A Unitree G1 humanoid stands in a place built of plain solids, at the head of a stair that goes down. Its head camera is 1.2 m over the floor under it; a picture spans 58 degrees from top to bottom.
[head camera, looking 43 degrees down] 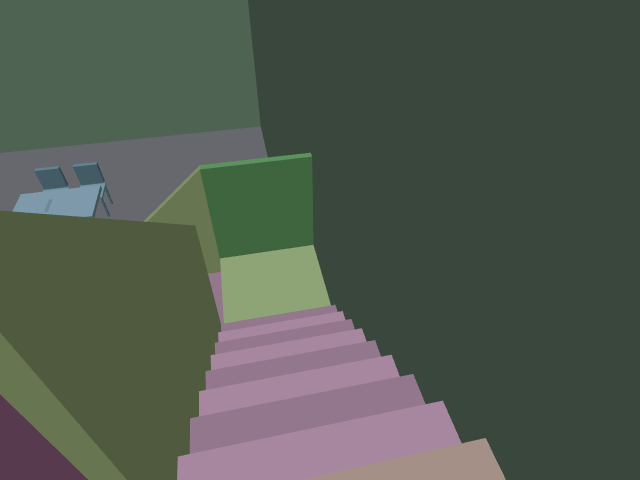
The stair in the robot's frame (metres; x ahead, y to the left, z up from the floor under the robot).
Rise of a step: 0.18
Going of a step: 0.20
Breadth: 0.86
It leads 12 degrees to the left of straight ahead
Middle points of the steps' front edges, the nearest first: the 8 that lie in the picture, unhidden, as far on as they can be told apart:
0.60 0.01 -0.18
0.80 0.05 -0.35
1.00 0.10 -0.53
1.20 0.14 -0.70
1.40 0.18 -0.88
1.59 0.22 -1.05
1.79 0.26 -1.23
1.99 0.30 -1.41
